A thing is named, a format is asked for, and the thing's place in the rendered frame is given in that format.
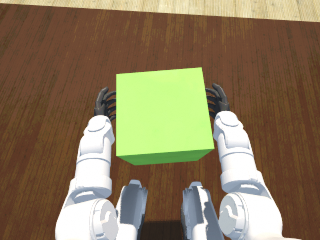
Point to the right robot forearm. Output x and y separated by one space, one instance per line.
239 172

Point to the robot thigh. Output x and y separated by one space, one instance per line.
198 207
130 206

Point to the left robot forearm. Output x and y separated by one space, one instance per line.
92 175

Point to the left robot thigh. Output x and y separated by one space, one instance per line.
130 206

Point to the right robot hand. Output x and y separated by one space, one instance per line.
220 100

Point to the right robot thigh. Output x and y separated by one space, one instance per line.
198 207

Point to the carton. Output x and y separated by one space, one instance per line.
162 117

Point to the right robot upper arm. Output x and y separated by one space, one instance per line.
245 216

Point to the left robot hand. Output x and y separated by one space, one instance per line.
101 104

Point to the left robot upper arm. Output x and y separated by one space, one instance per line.
90 220

